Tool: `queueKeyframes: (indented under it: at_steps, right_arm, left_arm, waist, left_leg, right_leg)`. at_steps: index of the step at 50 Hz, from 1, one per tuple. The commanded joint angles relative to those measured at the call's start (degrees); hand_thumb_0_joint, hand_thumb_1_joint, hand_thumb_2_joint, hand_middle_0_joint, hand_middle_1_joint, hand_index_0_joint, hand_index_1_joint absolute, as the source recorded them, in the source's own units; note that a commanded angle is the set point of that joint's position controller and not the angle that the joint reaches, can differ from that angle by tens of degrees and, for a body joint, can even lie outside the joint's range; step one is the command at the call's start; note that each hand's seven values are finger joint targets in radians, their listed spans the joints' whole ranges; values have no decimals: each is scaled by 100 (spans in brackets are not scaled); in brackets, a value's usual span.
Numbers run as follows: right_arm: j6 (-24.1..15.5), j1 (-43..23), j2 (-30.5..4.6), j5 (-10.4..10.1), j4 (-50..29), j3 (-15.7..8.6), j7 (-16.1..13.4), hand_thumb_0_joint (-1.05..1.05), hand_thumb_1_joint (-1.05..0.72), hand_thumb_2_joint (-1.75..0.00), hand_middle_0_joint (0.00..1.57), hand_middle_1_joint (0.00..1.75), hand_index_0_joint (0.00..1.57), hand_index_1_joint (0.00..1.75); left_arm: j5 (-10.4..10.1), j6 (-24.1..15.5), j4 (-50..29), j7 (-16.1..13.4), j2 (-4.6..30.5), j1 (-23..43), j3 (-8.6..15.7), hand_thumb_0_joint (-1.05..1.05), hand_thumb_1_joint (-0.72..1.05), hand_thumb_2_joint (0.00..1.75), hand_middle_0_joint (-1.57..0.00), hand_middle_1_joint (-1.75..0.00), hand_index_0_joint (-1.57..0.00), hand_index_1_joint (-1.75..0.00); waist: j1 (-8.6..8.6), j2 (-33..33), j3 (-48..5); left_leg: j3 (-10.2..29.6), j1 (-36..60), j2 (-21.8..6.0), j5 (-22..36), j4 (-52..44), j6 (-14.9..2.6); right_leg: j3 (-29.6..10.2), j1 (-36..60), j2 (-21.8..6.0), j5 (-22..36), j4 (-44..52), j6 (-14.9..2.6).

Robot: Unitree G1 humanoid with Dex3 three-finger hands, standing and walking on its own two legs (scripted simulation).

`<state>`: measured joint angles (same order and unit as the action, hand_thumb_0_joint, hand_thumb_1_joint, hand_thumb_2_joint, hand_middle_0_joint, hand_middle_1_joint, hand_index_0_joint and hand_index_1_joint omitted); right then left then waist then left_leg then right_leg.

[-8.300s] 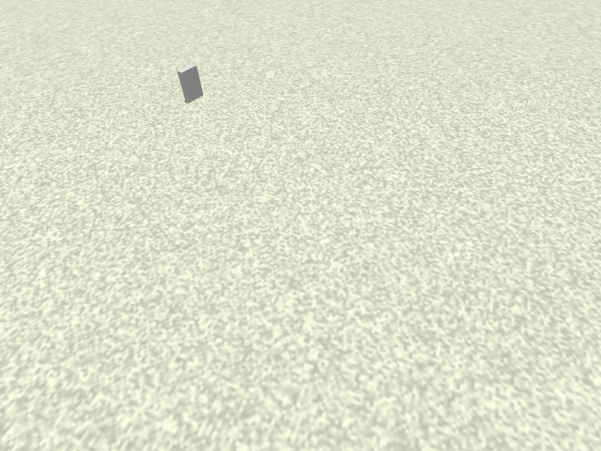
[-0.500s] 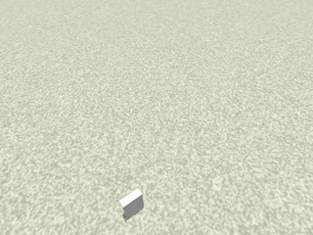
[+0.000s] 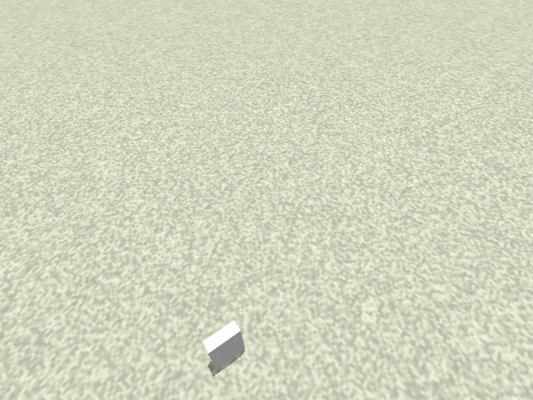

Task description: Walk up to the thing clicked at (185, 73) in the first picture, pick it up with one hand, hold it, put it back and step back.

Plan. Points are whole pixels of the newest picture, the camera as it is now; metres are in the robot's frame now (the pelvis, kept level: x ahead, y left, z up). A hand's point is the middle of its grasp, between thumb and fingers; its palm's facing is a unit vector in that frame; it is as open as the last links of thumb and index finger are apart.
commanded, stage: stand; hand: left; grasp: from the side
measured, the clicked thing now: (225, 345) +0.40 +0.17 -0.68
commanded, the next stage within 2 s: go down in 1.06 s
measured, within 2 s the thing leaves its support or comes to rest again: neither
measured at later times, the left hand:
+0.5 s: hand out of the picture +0.09 +0.25 -0.16, palm faces -0.02 -0.94 -0.34, open 7.4 cm
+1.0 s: hand out of the picture +0.09 +0.25 -0.16, palm faces -0.03 -0.94 -0.34, open 7.4 cm
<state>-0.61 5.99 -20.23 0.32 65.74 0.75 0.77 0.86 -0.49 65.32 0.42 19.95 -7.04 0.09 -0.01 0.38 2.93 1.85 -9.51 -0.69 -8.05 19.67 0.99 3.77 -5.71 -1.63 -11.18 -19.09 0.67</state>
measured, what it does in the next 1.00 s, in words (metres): stands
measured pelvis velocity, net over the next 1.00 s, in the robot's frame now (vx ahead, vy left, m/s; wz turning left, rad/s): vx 0.02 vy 0.00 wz -0.01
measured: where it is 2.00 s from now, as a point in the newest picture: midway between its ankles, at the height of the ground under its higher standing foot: outside the picture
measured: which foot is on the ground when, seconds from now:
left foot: down 0.00-1.00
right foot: down 0.00-1.00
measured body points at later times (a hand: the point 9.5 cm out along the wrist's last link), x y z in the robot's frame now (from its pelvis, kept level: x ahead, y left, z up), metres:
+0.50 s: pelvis +0.01 +0.00 +0.00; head +0.03 +0.00 +0.45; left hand +0.09 +0.30 -0.13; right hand +0.10 -0.30 -0.13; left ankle +0.03 +0.13 -0.75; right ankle -0.01 -0.12 -0.75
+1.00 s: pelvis +0.02 +0.00 +0.00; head +0.03 +0.00 +0.45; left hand +0.09 +0.30 -0.13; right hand +0.09 -0.30 -0.13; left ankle +0.03 +0.13 -0.75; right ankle -0.01 -0.12 -0.75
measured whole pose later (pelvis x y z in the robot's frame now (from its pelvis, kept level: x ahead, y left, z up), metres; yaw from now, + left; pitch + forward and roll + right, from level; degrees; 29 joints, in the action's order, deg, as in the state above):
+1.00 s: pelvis +0.02 +0.00 +0.00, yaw -1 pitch -2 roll +0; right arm -0.5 5.6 -20.3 0.2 65.0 0.9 0.3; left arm 0.8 -0.4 64.7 0.2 19.8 -6.7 0.4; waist 0.1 0.2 3.0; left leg 1.4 -7.7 -1.0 -9.3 18.9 1.2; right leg 3.3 -3.9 -1.4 -12.0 -17.8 0.6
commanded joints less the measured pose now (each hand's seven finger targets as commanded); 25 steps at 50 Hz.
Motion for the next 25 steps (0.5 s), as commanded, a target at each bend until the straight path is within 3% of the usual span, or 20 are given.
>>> queueKeyframes:
  at_steps: [1, 6, 14, 18, 25]
  right_arm:
    - [-87, -251, -1233, 10, -325, -225, -103, 0, -90, -90, 20, 30, 20, 30]
    - [-84, -247, -1206, 17, -334, -216, -104, 0, -90, -90, 20, 30, 20, 30]
    - [-111, -230, -1193, 4, -357, -203, -128, 0, -90, -90, 20, 30, 20, 30]
    - [-87, -257, -1207, 9, -365, -210, -133, 0, -90, -90, 20, 30, 20, 30]
    - [-103, -287, -1216, 3, -378, -206, -134, 0, -90, -90, 20, 30, 20, 30]
  left_arm:
    - [-28, -112, -310, -69, 1238, 211, 218, 0, 90, 90, -20, -30, -20, -30]
    - [-30, -117, -328, -65, 1266, 226, 229, 0, 90, 90, -20, -30, -20, -30]
    - [-36, -124, -331, -82, 1277, 222, 254, 0, 90, 90, -20, -30, -20, -30]
    - [-25, -109, -339, -84, 1231, 241, 246, 0, 90, 90, -20, -30, -20, -30]
    - [-26, -106, -330, -76, 1221, 205, 250, 0, 90, 90, -20, -30, -20, -30]
  waist:
    - [-12, -25, -379]
    - [-8, -42, -433]
    - [1, -60, -575]
    - [7, -28, -474]
    - [28, -15, -457]
  left_leg:
    - [526, 113, -612, 374, -295, -178]
    - [499, 123, -612, 458, -279, -169]
    - [464, 344, -684, 1155, -173, -198]
    - [445, 226, -652, 874, -217, -173]
    - [443, 295, -663, 935, -259, -174]
  right_leg:
    - [-585, -101, -653, 124, 461, -136]
    - [-599, -36, -662, 206, 455, -141]
    - [-576, 144, -701, 928, 350, -129]
    - [-556, 128, -675, 666, 439, -114]
    - [-559, 131, -668, 680, 449, -121]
